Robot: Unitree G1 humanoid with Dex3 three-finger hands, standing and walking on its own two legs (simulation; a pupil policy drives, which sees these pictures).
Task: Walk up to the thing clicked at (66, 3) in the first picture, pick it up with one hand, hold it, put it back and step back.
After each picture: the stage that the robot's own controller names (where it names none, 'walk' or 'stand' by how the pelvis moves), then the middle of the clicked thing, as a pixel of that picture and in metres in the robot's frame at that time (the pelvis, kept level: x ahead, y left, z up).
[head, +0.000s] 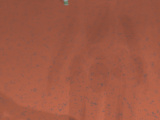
stand; (65, 0) +2.34 +0.28 -0.72
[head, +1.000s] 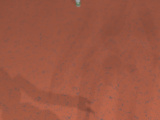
walk; (78, 1) +2.20 +0.24 -0.71
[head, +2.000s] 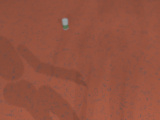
walk; (65, 23) +1.55 +0.29 -0.69
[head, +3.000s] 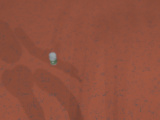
walk; (53, 58) +1.05 +0.30 -0.71
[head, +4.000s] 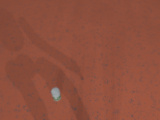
walk; (56, 94) +0.65 +0.24 -0.71
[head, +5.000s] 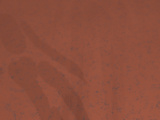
stand; out of the picture +0.41 +0.21 -0.70
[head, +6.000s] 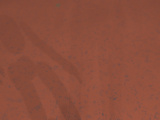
stand; out of the picture +0.36 +0.22 -0.72
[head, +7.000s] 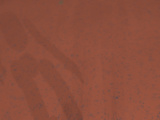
stand; out of the picture +0.35 +0.21 -0.73
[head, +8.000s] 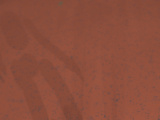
stand; out of the picture +0.33 +0.22 -0.73
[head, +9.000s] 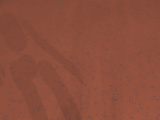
stand; out of the picture +0.34 +0.22 -0.73
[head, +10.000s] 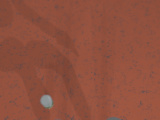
go down; (47, 101) +0.38 +0.22 -0.58
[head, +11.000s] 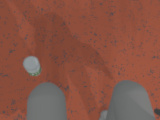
go down; (32, 66) +0.43 +0.24 -0.32
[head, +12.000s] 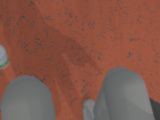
close in; out of the picture +0.42 +0.27 -0.25
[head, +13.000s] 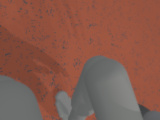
close; out of the picture +0.41 +0.29 -0.22
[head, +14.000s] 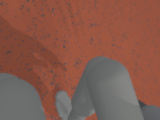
lift; out of the picture +0.39 +0.28 -0.22
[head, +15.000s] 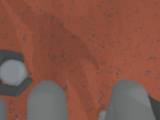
lift; (15, 75) +0.33 +0.25 -0.07
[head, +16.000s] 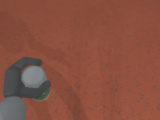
hold; (37, 84) +0.33 +0.17 +0.05
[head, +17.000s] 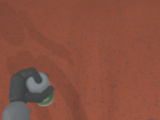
hold; (41, 90) +0.33 +0.17 +0.00
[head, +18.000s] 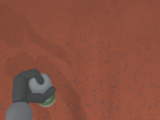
hold; (43, 90) +0.33 +0.17 -0.01
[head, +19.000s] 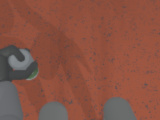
crouch; (25, 65) +0.41 +0.21 -0.08
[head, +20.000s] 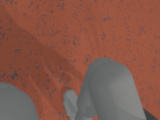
lower; out of the picture +0.42 +0.29 -0.23
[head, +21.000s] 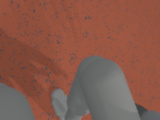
lower; out of the picture +0.42 +0.31 -0.23
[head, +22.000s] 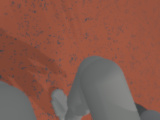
lower; out of the picture +0.42 +0.31 -0.23
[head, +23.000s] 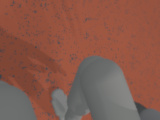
lower; out of the picture +0.42 +0.31 -0.23
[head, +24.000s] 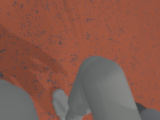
loosen; out of the picture +0.42 +0.30 -0.23
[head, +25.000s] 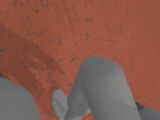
withdraw; out of the picture +0.41 +0.29 -0.23
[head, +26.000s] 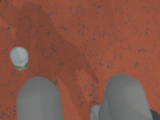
walk; (20, 59) +0.43 +0.25 -0.29
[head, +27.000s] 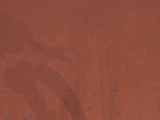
stand; out of the picture +0.37 +0.19 -0.65
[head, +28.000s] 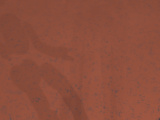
stand; out of the picture +0.38 +0.21 -0.67
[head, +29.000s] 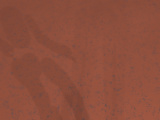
stand; out of the picture +0.38 +0.19 -0.67
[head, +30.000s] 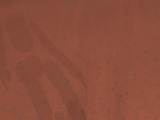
walk; out of the picture +0.39 +0.20 -0.72
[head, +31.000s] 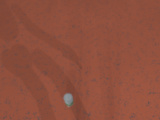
walk; (68, 100) +0.51 +0.16 -0.70
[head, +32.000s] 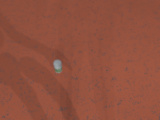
walk; (57, 66) +0.82 +0.21 -0.70
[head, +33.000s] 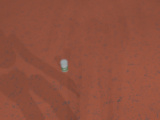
stand; (64, 65) +0.99 +0.22 -0.71
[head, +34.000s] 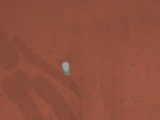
stand; (66, 68) +0.99 +0.21 -0.73
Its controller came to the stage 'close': yes
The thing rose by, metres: 0.72
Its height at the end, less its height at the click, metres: +0.00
